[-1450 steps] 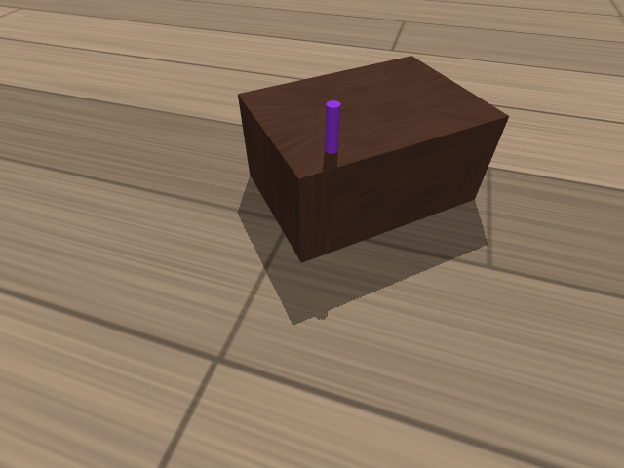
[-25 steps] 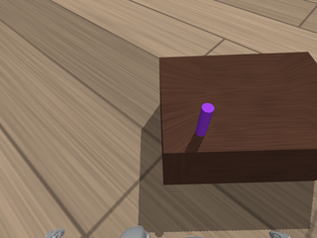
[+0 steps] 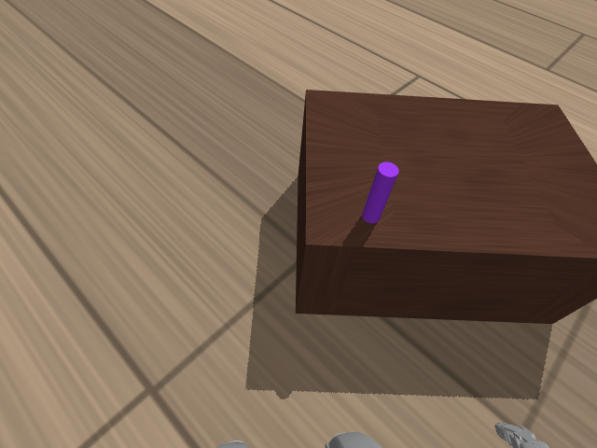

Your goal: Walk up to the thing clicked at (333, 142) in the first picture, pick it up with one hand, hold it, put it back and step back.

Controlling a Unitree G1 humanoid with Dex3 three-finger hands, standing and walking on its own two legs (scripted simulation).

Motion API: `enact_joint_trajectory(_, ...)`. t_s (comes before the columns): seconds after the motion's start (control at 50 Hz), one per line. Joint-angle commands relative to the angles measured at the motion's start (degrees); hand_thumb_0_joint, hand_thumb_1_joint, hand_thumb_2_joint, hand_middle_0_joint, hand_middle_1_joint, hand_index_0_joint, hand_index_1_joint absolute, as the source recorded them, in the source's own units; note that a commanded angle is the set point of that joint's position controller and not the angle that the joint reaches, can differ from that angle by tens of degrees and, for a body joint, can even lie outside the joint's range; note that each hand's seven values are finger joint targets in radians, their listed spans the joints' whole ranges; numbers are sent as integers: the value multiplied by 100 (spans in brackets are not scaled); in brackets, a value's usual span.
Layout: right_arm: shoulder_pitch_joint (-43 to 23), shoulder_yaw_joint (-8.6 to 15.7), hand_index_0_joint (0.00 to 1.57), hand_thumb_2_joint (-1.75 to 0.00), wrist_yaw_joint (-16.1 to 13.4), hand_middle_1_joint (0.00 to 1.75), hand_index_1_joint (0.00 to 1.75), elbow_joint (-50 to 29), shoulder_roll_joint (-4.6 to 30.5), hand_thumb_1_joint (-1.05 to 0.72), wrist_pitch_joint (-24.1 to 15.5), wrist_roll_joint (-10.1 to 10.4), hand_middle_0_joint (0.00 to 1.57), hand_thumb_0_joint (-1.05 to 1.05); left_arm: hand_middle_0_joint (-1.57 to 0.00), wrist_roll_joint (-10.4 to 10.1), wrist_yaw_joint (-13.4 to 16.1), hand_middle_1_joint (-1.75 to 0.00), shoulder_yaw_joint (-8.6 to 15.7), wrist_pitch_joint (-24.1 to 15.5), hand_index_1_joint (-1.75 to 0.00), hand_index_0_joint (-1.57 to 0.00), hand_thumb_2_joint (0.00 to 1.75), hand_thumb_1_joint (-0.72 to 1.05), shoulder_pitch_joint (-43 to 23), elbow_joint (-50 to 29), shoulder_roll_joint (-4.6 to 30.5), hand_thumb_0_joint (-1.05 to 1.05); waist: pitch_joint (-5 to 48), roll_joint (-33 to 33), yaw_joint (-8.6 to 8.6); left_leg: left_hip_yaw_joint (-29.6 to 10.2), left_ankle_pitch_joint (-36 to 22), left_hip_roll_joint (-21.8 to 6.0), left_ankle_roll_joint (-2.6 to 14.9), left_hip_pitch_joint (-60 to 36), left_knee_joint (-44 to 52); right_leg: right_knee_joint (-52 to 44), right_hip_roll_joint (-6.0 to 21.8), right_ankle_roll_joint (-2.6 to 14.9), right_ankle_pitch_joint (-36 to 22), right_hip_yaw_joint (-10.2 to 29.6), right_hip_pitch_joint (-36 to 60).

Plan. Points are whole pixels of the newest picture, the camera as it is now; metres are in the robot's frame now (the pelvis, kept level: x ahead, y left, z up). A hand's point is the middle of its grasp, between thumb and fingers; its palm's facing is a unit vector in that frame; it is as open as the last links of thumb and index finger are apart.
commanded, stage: step back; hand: right
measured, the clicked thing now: (379, 194) +0.71 -0.20 -0.22
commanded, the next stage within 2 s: none
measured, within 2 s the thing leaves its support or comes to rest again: neither
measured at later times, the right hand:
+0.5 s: hand out of the picture -0.08 -0.29 -0.16, palm faces -0.11 +0.91 -0.41, open 7.4 cm
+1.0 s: hand out of the picture -0.23 -0.35 -0.16, palm faces -0.10 +0.92 -0.39, open 7.4 cm
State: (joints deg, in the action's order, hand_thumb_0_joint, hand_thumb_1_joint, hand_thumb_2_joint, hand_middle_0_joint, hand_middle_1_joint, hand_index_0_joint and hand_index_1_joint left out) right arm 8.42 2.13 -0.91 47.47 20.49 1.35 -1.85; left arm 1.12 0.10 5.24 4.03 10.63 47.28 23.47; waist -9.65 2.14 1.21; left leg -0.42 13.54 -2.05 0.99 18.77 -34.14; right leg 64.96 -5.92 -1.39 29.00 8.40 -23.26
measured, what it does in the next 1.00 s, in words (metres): walks backwards: right foot, then left foot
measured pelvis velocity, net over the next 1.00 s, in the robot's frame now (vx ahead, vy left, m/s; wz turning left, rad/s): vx -0.33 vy -0.08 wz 0.04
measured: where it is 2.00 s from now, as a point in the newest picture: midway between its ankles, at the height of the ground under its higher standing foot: outside the picture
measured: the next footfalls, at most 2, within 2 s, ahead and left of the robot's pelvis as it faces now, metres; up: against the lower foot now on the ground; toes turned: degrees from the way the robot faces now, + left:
right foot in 0.12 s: -0.04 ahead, -0.15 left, +0.00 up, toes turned +1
left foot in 0.44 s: -0.11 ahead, +0.08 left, +0.00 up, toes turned +1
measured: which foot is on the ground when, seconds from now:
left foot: down 0.00-0.16, up 0.18-0.42, down 0.44-0.80, up 0.82-1.00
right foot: up 0.00-0.10, down 0.12-0.46, up 0.48-0.76, down 0.78-1.00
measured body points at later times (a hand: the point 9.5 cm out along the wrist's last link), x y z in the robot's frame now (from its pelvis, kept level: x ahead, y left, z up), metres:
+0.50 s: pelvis -0.16 -0.03 -0.01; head -0.11 -0.02 +0.43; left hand -0.04 +0.29 -0.12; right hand -0.08 -0.34 -0.13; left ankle -0.15 +0.08 -0.73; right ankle -0.09 -0.15 -0.72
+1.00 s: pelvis -0.33 -0.08 +0.00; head -0.29 -0.10 +0.44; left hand -0.28 +0.24 -0.11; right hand -0.22 -0.39 -0.13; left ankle -0.34 +0.07 -0.67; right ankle -0.30 -0.18 -0.73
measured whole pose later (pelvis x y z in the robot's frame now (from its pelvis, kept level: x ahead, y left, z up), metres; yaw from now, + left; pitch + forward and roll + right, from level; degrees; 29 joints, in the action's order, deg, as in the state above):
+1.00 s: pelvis -0.33 -0.08 +0.00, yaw +3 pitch -2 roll +2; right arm 10.8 2.7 -1.0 50.3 23.9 3.7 -0.9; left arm 3.0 0.2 3.4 2.0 11.8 50.1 20.8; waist -7.0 -1.3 1.9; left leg -6.6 26.6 5.0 -1.4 26.4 -61.9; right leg 37.2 1.3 1.6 17.1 -0.5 -18.1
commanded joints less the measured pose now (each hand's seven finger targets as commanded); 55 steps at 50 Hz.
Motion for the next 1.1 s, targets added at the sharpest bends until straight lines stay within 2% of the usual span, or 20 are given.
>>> enact_joint_trajectory(0.0,203,503,20,-90,-117,30,30,-466,1612,-90,-105,-13,20,0,-20,7,45,-30,232,-210,-30,-20,90,90,20,-535,807,0,1385,-1179,-288,-1145,-2208,-1237,1268,-1527,494,-1742,406,-78,19,-348,-37)
enact_joint_trajectory(0.08,-103,501,20,-90,-51,30,30,-569,1791,-90,43,79,20,0,-20,34,13,-30,259,-261,-30,-20,90,90,822,-57,803,0,1559,-1391,59,-1000,-1469,-1010,844,-535,202,-3922,363,213,-1319,-970,1419)
enact_joint_trajectory(0.1,-176,438,20,-90,-39,30,30,-617,1597,-90,67,125,20,0,-20,106,16,-30,316,-276,-30,-20,90,90,940,-2,1021,0,1424,-1021,106,-976,-674,-797,532,200,-78,-4044,662,352,-1347,-437,1663)
enact_joint_trajectory(0.14,-449,440,20,-90,-143,30,30,-729,1331,-90,67,160,20,0,-20,165,2,-30,539,-250,-30,-20,90,90,191,-381,2121,0,773,1613,327,-387,2158,711,-119,1021,-2640,-4945,2923,1836,-925,2528,10)
enact_joint_trajectory(0.16,-377,485,20,-90,-152,30,30,-671,1500,-90,78,158,20,0,-20,147,33,-30,488,-306,-30,-20,90,90,-77,-548,1945,0,524,1180,146,-1062,2076,536,-138,921,-3375,-4945,3031,1902,-1262,2500,-389)
enact_joint_trajectory(0.22,172,387,20,-90,-114,30,30,-342,1334,-90,0,197,20,0,-20,142,114,-30,321,-320,-30,-20,90,90,-737,-633,1255,0,535,531,-245,-801,1376,823,-100,814,-3516,-4046,1914,1295,-2753,495,46)
enact_joint_trajectory(0.34,254,315,20,-90,-101,30,30,-327,1179,-90,-68,85,20,0,-20,133,187,-30,281,-240,-30,-20,90,90,-205,-656,1197,0,1044,935,106,-252,1632,427,-135,731,-1054,-3506,2040,1272,-3693,504,1703)
enact_joint_trajectory(0.4,758,394,20,-90,-75,30,30,-36,1194,-90,-114,44,20,0,-20,18,136,-30,193,-126,-30,-20,90,90,-325,-724,1147,0,1381,509,-85,99,-197,459,-7,-474,1057,-2675,1699,902,-3433,155,1420)
enact_joint_trajectory(0.42,733,467,20,-90,-95,30,30,-77,1406,-90,-136,-50,20,0,-20,5,115,-30,118,-98,-30,-20,90,90,-216,-748,931,0,1395,86,-37,-895,-587,-227,214,-947,1235,-2342,1441,635,-2499,67,592)
enact_joint_trajectory(0.44,407,588,20,-90,-49,30,30,-197,2110,-90,-124,-29,20,0,-20,-49,104,-30,52,-109,-30,-20,90,90,-215,-826,750,0,1290,-1356,15,-2604,-1323,-1540,957,-1046,1401,-1404,383,281,-456,-673,-491)
enact_joint_trajectory(0.46,363,643,20,-90,-33,30,30,-307,2404,-90,-139,-30,20,0,-20,-12,188,-30,205,-104,-30,-20,90,90,-649,-812,1009,0,1251,-1511,-342,-3334,-1826,-2196,1717,-217,1492,-214,258,203,908,-195,-151)
enact_joint_trajectory(0.54,-244,429,20,-90,-133,30,30,-329,1664,-90,-152,-31,20,0,-20,-83,151,-30,217,-79,-30,-20,90,90,-48,-405,1018,0,992,-836,168,-1440,-2344,-1300,1236,-203,926,897,98,249,90,192,-286)
enact_joint_trajectory(0.68,159,440,20,-90,-67,30,30,-334,1636,-90,22,-55,20,0,-20,6,63,-30,173,-222,-30,-20,90,90,-95,-327,848,0,1370,-1269,-234,-1256,-1835,-1111,1185,-1166,545,-2288,397,41,-27,-668,272)
enact_joint_trajectory(0.74,-241,410,20,-90,-21,30,30,-397,1663,-90,144,70,20,0,-20,63,81,-30,169,-276,-30,-20,90,90,685,101,855,0,1579,-1279,151,-998,-896,-920,716,-303,120,-4151,449,287,-1274,-889,1435)
enact_joint_trajectory(0.76,-127,320,20,-90,-4,30,30,-444,1379,-90,142,90,20,0,-20,149,78,-30,285,-310,-30,-20,90,90,606,72,1216,0,1345,-514,71,-839,57,-371,369,693,-447,-4276,998,470,-881,222,1694)
enact_joint_trajectory(0.78,-445,304,20,-90,-83,30,30,-608,1113,-90,126,120,20,0,-20,149,65,-30,457,-259,-30,-20,90,90,344,-53,1917,0,944,1311,352,-442,1829,812,9,1380,-1775,-4853,2447,1325,-824,1942,708)
enact_joint_trajectory(0.8,-392,430,20,-90,-151,30,30,-548,1323,-90,168,98,20,0,-20,170,84,-30,493,-289,-30,-20,90,90,-72,-275,2167,0,513,1338,319,-979,2241,535,-172,1024,-3006,-5200,3264,1929,-584,2785,-620)
enact_joint_trajectory(0.86,112,364,20,-90,-102,30,30,-165,1340,-90,148,153,20,0,-20,158,157,-30,246,-346,-30,-20,90,90,-872,-421,1300,0,438,148,-293,-1045,1306,866,-152,956,-3623,-4165,2018,1197,-2432,461,-182)
enact_joint_trajectory(0.98,-70,332,20,-90,-1,30,30,-176,1288,-90,12,-5,20,0,-20,218,161,-30,337,-414,-30,-20,90,90,25,-253,1379,0,927,739,344,-424,1660,383,-240,1181,-1597,-4169,2068,1239,-386,758,1646)
enact_joint_trajectory(1.08,713,452,20,-90,41,30,30,474,1225,-90,-140,-27,20,0,-20,132,56,-30,136,-337,-30,-20,90,90,6,-91,1181,0,1095,297,-44,-5,755,386,103,-1473,1316,-3509,1682,734,-108,78,187)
